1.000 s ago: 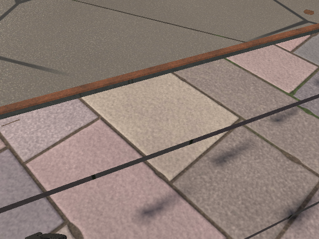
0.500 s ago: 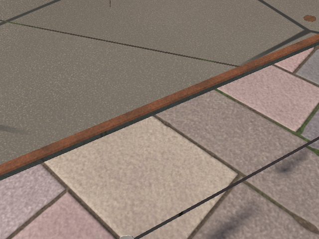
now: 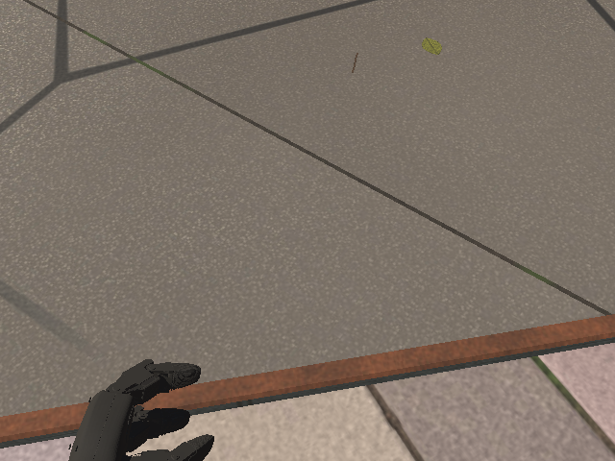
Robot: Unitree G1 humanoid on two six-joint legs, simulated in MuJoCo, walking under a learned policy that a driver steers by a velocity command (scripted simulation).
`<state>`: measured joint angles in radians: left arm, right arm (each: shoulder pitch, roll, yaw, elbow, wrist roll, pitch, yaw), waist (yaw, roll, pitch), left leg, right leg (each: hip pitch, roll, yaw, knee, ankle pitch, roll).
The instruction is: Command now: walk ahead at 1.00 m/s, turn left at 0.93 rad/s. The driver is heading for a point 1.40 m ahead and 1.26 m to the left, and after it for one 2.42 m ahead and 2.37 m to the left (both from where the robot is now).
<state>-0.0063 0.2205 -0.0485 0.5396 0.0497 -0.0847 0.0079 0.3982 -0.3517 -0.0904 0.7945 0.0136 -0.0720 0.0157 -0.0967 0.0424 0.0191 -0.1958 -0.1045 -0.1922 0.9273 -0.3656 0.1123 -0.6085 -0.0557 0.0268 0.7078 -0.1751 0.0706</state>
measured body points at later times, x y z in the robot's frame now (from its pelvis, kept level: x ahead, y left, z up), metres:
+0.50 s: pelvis +0.42 +0.07 +0.02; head +0.45 +0.08 +0.47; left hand +0.40 +0.34 -0.09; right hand +0.67 -0.10 -0.09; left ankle +0.44 +0.12 -0.69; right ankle +0.35 -0.13 -0.55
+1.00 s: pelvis +0.76 +0.26 +0.08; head +0.77 +0.27 +0.53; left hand +0.50 +0.37 -0.05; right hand +1.10 +0.36 +0.05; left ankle +0.76 +0.45 -0.59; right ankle +0.77 +0.07 -0.66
